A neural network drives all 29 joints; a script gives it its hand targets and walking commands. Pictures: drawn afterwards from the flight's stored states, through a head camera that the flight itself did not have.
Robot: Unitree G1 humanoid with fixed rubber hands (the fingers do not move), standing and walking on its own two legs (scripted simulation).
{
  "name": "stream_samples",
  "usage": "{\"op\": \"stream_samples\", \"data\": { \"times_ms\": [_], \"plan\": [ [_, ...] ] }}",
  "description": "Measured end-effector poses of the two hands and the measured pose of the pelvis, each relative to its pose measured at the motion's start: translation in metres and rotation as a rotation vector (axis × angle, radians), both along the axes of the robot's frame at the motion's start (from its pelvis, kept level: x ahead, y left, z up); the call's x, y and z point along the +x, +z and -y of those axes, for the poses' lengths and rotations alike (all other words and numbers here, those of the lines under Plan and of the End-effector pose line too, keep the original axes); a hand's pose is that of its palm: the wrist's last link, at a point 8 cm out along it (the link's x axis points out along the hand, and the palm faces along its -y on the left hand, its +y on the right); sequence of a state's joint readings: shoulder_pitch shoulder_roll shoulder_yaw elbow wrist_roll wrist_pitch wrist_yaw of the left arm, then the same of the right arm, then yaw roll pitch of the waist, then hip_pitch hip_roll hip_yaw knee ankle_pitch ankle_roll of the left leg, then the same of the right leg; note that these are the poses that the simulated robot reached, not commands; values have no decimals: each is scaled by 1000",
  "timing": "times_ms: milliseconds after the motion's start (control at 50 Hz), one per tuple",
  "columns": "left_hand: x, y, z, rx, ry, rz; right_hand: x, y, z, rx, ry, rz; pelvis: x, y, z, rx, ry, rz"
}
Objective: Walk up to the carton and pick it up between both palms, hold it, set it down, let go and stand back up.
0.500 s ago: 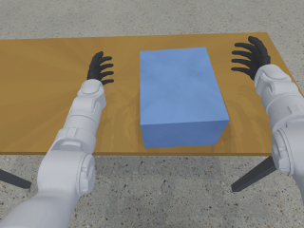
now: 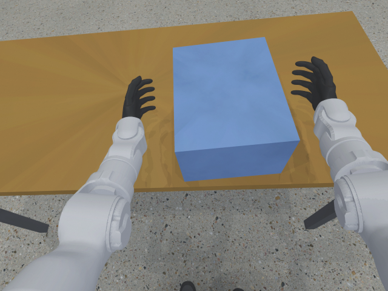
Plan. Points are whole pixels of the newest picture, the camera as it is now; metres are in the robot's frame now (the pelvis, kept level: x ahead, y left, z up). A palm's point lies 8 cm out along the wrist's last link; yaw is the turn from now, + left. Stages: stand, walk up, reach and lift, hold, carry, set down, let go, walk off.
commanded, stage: reach and lift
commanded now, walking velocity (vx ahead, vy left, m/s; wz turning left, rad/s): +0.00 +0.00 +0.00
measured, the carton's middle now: (225, 108) +0.51 -0.02 +0.02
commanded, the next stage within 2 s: none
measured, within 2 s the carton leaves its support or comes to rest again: neither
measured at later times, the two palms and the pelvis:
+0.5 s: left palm (149, 117) +0.45 +0.15 +0.06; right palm (304, 99) +0.48 -0.17 +0.08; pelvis -0.01 -0.01 +0.00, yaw +0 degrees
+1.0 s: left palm (154, 119) +0.45 +0.14 +0.06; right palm (308, 105) +0.47 -0.18 +0.08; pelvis +0.01 -0.01 +0.02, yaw +0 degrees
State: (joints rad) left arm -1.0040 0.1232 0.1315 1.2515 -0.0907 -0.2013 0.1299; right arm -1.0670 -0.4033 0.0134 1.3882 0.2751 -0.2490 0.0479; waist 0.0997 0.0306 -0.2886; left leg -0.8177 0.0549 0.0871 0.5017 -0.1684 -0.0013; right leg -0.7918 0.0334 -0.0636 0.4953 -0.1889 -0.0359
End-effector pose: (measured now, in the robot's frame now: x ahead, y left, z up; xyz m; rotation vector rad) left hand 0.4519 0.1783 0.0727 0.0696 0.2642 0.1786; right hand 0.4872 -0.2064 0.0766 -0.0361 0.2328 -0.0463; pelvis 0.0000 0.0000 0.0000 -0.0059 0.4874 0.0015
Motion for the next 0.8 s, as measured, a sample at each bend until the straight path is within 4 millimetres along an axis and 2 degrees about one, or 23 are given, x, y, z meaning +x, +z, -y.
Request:
{"op": "stream_samples", "data": {
  "times_ms": [80,160,240,320,360,520,800],
  "plan": [
    [-6,-5,5,-30,-14,-29,-6,7,9,-19,-9,-25,-3,1,2,5,-11,24],
    [-9,-15,12,-58,-13,-31,-7,12,6,-26,11,-22,-7,-2,6,6,-15,6],
    [-8,-19,18,-61,-15,-13,-4,12,-8,-12,49,-14,-13,-5,9,7,-14,-13],
    [-6,-18,23,-55,-18,3,-2,3,-29,16,81,-29,-17,-7,10,7,-8,-25],
    [-4,-17,24,-53,-17,9,-1,0,-33,33,60,-23,-18,-7,11,7,-3,-32],
    [2,-10,33,-52,-25,11,-3,-2,-35,19,41,-17,-13,-4,9,7,4,-19],
    [-3,-11,38,-83,30,37,-10,3,-34,-39,39,13,1,12,8,14,8,92]
  ]
}}
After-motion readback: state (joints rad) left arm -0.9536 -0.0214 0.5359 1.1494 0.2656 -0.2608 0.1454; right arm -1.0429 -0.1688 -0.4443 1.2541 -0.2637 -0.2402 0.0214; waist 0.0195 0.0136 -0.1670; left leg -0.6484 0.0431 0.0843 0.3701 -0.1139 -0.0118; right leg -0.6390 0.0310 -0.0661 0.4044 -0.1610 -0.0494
